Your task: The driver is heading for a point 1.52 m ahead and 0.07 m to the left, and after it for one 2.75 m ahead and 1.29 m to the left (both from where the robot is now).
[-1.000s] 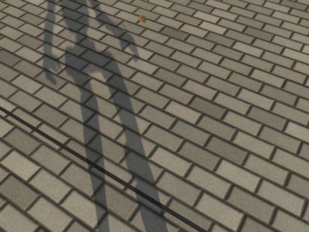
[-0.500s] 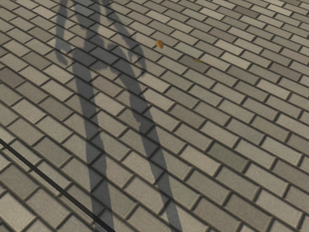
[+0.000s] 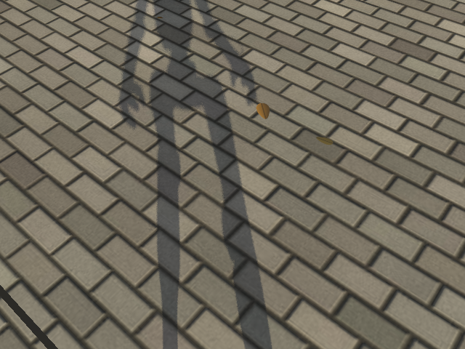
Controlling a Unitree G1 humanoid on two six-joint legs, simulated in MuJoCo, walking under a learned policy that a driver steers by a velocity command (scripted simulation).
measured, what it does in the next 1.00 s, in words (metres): walks ahead: left foot, then right foot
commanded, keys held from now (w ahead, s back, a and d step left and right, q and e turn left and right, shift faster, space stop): w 0.34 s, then no key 0.66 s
